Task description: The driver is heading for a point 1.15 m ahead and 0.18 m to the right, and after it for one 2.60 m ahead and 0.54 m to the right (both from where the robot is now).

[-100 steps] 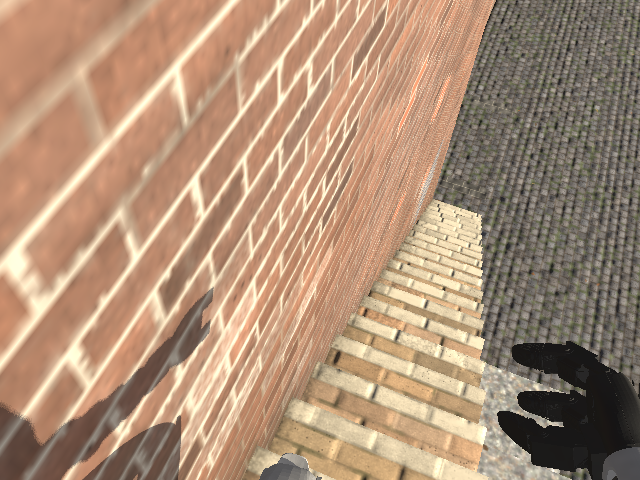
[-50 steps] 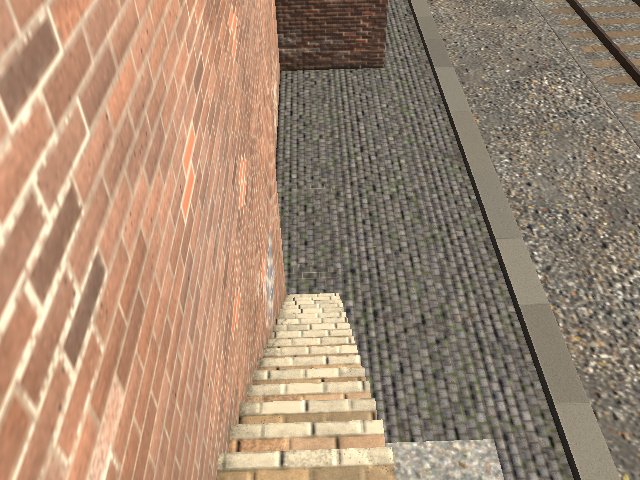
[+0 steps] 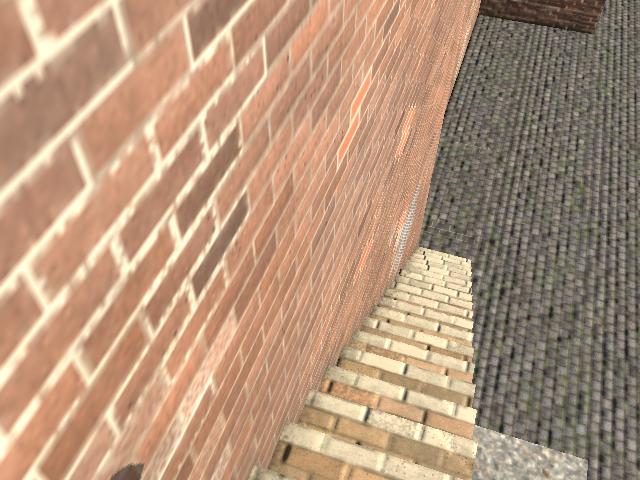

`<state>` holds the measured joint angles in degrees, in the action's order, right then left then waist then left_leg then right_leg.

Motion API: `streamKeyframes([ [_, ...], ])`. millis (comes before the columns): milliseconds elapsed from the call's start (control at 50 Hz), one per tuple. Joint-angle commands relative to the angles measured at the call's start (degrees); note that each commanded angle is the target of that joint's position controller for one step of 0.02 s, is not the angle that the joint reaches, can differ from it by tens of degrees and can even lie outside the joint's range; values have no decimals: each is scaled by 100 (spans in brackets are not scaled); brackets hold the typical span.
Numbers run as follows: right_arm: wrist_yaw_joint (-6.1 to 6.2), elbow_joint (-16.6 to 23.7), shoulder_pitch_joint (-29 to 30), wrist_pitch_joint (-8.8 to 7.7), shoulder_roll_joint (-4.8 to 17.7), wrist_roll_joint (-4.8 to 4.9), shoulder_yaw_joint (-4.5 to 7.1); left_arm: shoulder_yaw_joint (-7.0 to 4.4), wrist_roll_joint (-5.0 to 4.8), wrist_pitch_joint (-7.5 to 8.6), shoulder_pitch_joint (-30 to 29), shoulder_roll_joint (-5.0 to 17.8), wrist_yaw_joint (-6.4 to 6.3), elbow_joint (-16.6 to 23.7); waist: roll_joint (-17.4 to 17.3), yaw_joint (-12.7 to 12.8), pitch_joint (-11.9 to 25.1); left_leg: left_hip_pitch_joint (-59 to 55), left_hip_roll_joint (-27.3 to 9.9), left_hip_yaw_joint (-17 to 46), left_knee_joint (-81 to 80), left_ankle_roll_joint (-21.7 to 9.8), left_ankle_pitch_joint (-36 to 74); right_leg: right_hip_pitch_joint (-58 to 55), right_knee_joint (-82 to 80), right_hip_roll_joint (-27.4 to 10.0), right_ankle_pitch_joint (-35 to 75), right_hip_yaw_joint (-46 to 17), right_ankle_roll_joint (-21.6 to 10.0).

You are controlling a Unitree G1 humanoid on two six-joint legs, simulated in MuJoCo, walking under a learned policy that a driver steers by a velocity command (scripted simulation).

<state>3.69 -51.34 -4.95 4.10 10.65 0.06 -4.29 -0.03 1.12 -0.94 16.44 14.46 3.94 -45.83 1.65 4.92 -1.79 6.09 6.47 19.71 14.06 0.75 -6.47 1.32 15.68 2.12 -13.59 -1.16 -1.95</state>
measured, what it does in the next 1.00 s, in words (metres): walks ahead: right foot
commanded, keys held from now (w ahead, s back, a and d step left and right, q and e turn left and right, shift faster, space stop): w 0.94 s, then w+e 0.06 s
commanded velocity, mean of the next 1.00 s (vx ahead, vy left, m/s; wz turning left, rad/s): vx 0.37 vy -0.03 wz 0.01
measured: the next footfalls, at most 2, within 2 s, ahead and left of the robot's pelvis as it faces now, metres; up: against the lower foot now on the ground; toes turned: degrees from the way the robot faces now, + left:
right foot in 0.92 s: +0.09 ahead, -0.13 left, +0.00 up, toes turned +9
right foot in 1.22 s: +0.14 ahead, -0.17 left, -0.03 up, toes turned +0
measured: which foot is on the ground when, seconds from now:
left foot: down 0.00-1.00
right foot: down 0.00-0.76, up 0.78-0.90, down 0.92-1.00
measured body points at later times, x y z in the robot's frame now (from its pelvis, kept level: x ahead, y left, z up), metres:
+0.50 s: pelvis +0.07 +0.01 -0.02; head +0.06 +0.03 +0.43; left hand +0.13 +0.27 -0.15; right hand +0.26 -0.21 -0.11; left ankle +0.02 +0.13 -0.75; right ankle -0.06 -0.09 -0.75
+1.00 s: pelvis +0.15 +0.02 -0.02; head +0.14 +0.05 +0.43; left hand +0.33 +0.27 -0.12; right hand +0.17 -0.29 -0.13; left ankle +0.01 +0.14 -0.75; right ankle +0.06 -0.14 -0.74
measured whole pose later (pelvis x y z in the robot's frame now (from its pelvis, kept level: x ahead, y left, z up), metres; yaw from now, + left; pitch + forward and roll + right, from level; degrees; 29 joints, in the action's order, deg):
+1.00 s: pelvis +0.15 +0.02 -0.02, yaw +0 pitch +2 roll -2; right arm 6.7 -57.6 -18.1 -1.7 18.8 2.8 -1.0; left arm -1.3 -0.6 0.2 8.7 16.5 -0.3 -41.1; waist 1.3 -2.5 4.9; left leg -0.6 5.9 21.1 24.1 -5.1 -24.4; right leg 8.9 31.2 3.6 -9.0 -9.0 8.3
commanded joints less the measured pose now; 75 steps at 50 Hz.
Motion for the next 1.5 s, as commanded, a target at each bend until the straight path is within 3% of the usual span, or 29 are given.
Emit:
streamKeyframes([
  [20, 78, 250, 154, -93, 533, -9, 105, -128, -13, 61, 22, 661, -2, 209, -40, -28, 410, 567, -570, 313, -204, -215, 720, -771, -152, -618, 961, -627, 554],
  [100, 126, 269, 129, -112, 596, -22, 99, -89, 9, 98, -122, 693, -64, 174, 57, -68, 73, 841, -529, 203, -217, -266, 308, -554, -537, -659, -464, -841, 447],
  [320, 65, 628, 504, -626, 653, 145, 48, -202, -126, 113, 428, 933, -279, 228, 134, 83, 405, 1947, -397, -290, 849, -507, 681, -1816, 143, -860, 1316, -1027, -33],
  [420, -45, 643, 362, -334, 669, 64, -37, -130, -14, 178, 308, 782, -155, 254, 66, -157, 325, 1122, -461, -318, 1375, -523, 1339, -1210, 525, -649, 2675, -695, -101],
  [520, -201, 611, 260, -255, 817, 117, 41, -125, -86, 186, 11, 798, -216, 465, -252, -291, 400, 306, -364, -113, 1632, -702, 2078, -597, 699, -385, 2360, -575, 76],
  [540, -137, 400, -43, -232, 914, 116, 65, -112, 20, 159, 304, 833, -238, 364, -444, -285, 496, 137, -484, -24, 1746, -692, 2217, -623, 672, -420, 2001, -563, 98],
  [660, -15, 203, -230, -276, 1073, 84, 204, -124, -86, 247, -233, 903, -315, 530, -415, -474, 471, -755, -601, 485, 1059, -618, 3812, -167, 505, -296, 1472, -637, 428],
  [700, -12, 114, -481, -291, 1389, 130, 325, -78, -84, 206, -179, 841, -362, 541, -428, -472, 440, -1175, -864, 775, 1247, -678, 4975, 35, 483, -325, 1027, -636, 534],
  [740, -22, 60, -701, -366, 1312, 197, 342, -36, -37, 155, -344, 708, -451, 510, -274, -564, 487, -1432, -1066, 799, 1187, -729, 5149, 348, 558, -374, 1037, -671, 555],
  [780, 99, -255, -1249, -540, 1691, 295, 533, -55, -17, 88, -808, 527, -495, 678, -472, -653, 364, -2339, -1797, 1654, 1112, -705, 6517, 1633, 1150, -168, -1082, -998, 777],
  [900, 285, -257, -776, -645, 1721, 186, 509, -64, -88, 218, -730, 406, -401, 683, -285, -394, 660, -669, -1692, 1019, 522, -985, 4477, 263, 1382, -202, 495, -958, 1009],
  [940, 362, -150, -539, -692, 1460, 267, 425, -257, -198, 164, -595, 713, -391, 703, -227, -314, 576, 264, -1328, 701, 1344, -1056, 2744, 270, 1531, -208, 1314, -927, 967],
  [1000, 338, -304, -1044, -669, 1703, 297, 496, -284, -186, 169, -1175, 653, -437, 941, -483, -678, 15, -155, -1548, 772, 1543, -987, 3157, 1249, 1273, -67, 652, -1114, 798],
  [1040, 413, -437, -1813, -444, 1832, 282, 569, -328, -263, 418, -1516, 658, -229, 1047, -712, -1073, 138, -1463, -1337, 637, 1916, -982, 3325, 2448, 1409, 224, 479, -815, 602],
  [1080, 419, -589, -2380, -315, 1759, 310, 577, -352, -284, 533, -1760, 583, -147, 1055, -770, -1317, 152, -2235, -1396, 560, 2016, -928, 3367, 3170, 1416, 210, 304, -738, 440],
  [1120, 464, -833, -3187, -379, 1451, 331, 565, -494, -510, 599, -1824, 670, -36, 915, -1031, -1660, 77, -2922, -1756, 965, 3181, -958, 2651, 4778, 2365, 22, 257, -1248, 319],
  [1200, 255, -689, -2777, -495, 1293, 386, 541, -464, -343, 748, -984, 384, 159, 560, -710, -1180, 192, -1227, -1665, 999, 3680, -1054, 1728, 3919, 2797, -48, 415, -934, -149],
  [1260, 169, -903, -3147, -597, 1060, 371, 510, -540, -85, 923, -735, 364, 243, 441, -719, -1064, -233, -108, -933, 540, 4855, -764, 1853, 3323, 2776, 80, 1907, -561, -368],
  [1280, 55, -730, -2448, -629, 1031, 239, 497, -592, -206, 973, -15, 445, 289, 334, -125, -422, -42, 1252, -502, 38, 5896, -509, 1836, 1541, 2356, 17, 3237, -438, -491],
  [1300, 37, -438, -1079, -710, 1212, 171, 582, -610, -161, 1010, 2001, 610, 266, -204, 791, 981, 152, 4230, 250, -1108, 8478, 237, 681, -1698, 1627, -582, 5331, -809, -1204],
  [1320, 190, 42, 22, -946, 1251, -115, 563, -522, -489, 867, 3074, 623, 58, -417, 1689, 1542, 104, 6718, -238, -1261, 9805, 217, -3443, -3730, 1220, -1051, 4055, -2112, -1308],
  [1360, 140, 321, 825, -1394, 1543, -65, 553, -477, -362, 629, 3572, 786, -312, -410, 576, 1405, -977, 7357, -586, -1334, 8796, 279, -3706, -2695, 827, -1260, 4219, -2905, -1416],
  [1380, 22, 76, 64, -1488, 1472, -238, 525, -353, -308, 485, 3053, 709, -453, -65, 88, 796, -1079, 6729, -839, -1789, 8692, 17, -2878, -2107, 919, -1217, 6665, -2123, -1166],
  [1400, -304, 632, 1132, -1475, 942, -122, 340, -475, -469, 348, 3556, 624, -577, -184, 172, 1332, -1518, 7082, -891, -1938, 6731, -4, -3746, -1172, 428, -1122, 2651, -2105, -635],
  [1420, -383, 1255, 412, -1378, 1148, 224, 321, -645, -276, 323, 839, 1372, -886, 636, 973, -212, -2089, 3856, -1583, -1286, 2619, -356, -649, 2919, -230, -1274, -403, -3558, -714],
  [1440, -539, -85, -1720, -1370, 1303, 264, 569, -586, 72, 332, -197, 783, -941, 682, 322, -1083, -1125, -447, -1421, -1359, 2796, -410, 3446, 4909, 960, -285, -691, -2397, -694],
  [1460, -818, -693, -3296, -1361, 970, 240, 621, -473, 160, 441, -381, 339, -962, 642, 118, -1638, -431, -1754, -1313, -1472, 3002, -471, 5643, 5118, 2029, 88, -1118, -1601, -557],
  [1480, -789, -1020, -4405, -1102, 655, 34, 603, -396, -120, 397, -411, 44, -949, 590, -324, -1795, -90, -1858, -1786, -1064, 941, -252, 6562, 3604, 3158, 541, -1205, -818, -122],
  [1500, -598, -1009, -4600, -938, 1036, 29, 749, -283, -204, 305, -78, -143, -877, 290, 149, -1709, -81, -2051, -1882, -879, 517, 312, 6954, 2941, 3703, 562, -1499, -827, 25],
])
Velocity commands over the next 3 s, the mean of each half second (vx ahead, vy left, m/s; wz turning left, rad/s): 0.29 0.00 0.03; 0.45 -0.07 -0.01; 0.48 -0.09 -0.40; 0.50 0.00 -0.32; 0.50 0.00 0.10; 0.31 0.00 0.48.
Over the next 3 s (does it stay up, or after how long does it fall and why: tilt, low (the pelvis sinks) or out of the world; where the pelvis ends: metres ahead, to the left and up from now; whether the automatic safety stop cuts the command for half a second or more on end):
stays up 1.18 -0.27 -1.03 its command is cut before an obstacle after 0.8 s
